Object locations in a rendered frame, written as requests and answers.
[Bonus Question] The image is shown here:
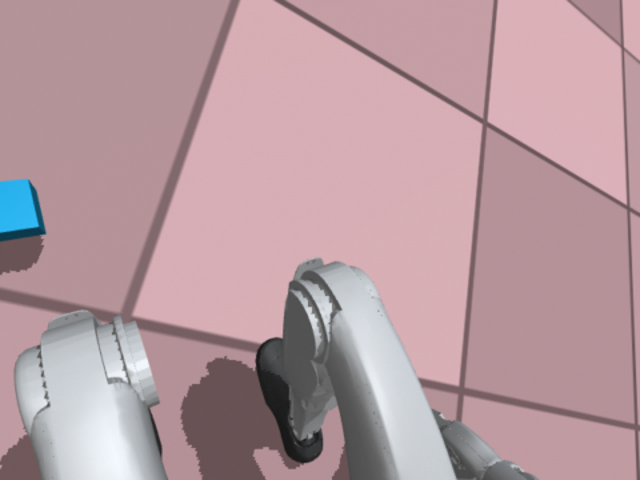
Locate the right robot arm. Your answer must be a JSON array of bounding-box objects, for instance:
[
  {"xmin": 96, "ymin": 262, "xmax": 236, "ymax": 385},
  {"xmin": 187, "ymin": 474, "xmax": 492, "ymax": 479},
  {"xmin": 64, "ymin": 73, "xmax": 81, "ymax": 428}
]
[{"xmin": 482, "ymin": 461, "xmax": 539, "ymax": 480}]

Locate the carton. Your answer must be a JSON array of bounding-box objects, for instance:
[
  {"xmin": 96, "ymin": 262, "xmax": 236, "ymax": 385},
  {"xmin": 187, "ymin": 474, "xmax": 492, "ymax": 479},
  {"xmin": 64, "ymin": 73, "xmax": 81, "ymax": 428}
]
[{"xmin": 0, "ymin": 179, "xmax": 46, "ymax": 241}]

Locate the right robot hand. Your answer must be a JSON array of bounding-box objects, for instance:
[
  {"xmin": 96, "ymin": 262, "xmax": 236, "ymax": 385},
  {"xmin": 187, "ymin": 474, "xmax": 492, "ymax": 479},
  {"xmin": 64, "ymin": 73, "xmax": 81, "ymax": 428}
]
[{"xmin": 431, "ymin": 409, "xmax": 503, "ymax": 480}]

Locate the right robot foot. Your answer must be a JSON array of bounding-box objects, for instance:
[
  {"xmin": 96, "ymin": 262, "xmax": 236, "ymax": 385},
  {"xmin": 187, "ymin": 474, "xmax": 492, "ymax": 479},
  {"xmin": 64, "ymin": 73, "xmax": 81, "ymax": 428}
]
[{"xmin": 256, "ymin": 338, "xmax": 323, "ymax": 463}]

